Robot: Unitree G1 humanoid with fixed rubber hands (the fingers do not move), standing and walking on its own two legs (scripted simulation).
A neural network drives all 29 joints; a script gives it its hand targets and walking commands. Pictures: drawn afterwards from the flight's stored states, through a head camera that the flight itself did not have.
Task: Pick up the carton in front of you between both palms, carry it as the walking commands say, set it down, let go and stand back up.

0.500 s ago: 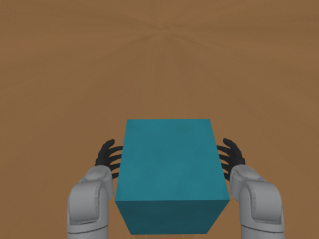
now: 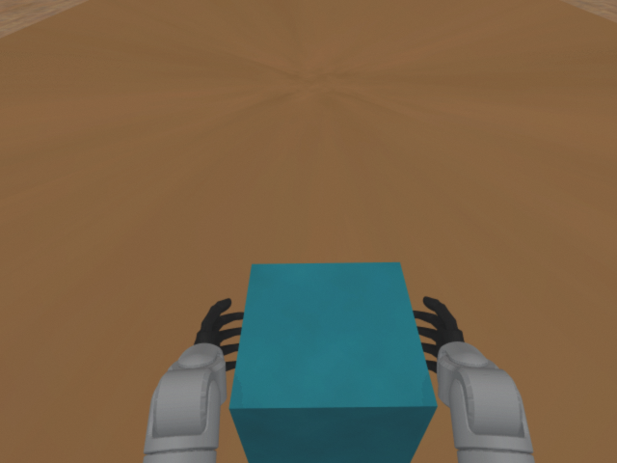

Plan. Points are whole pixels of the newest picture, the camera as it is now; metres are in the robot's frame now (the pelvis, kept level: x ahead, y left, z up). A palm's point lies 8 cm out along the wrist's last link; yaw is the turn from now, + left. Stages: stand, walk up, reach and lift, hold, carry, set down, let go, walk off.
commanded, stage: carry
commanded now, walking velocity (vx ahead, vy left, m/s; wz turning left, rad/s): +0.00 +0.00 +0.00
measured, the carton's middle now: (327, 374) +0.28 +0.00 -0.03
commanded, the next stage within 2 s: hold in 0.96 s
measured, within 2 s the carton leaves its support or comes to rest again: neither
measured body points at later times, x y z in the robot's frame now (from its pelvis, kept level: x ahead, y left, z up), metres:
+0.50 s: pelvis -0.04 +0.00 +0.00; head -0.06 +0.00 +0.45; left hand +0.26 +0.15 +0.04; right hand +0.26 -0.15 +0.04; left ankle +0.02 +0.10 -0.73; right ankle -0.09 -0.11 -0.73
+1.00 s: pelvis -0.05 +0.00 +0.01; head -0.07 +0.00 +0.46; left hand +0.25 +0.15 +0.03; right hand +0.25 -0.15 +0.04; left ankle +0.02 +0.10 -0.73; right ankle -0.09 -0.11 -0.73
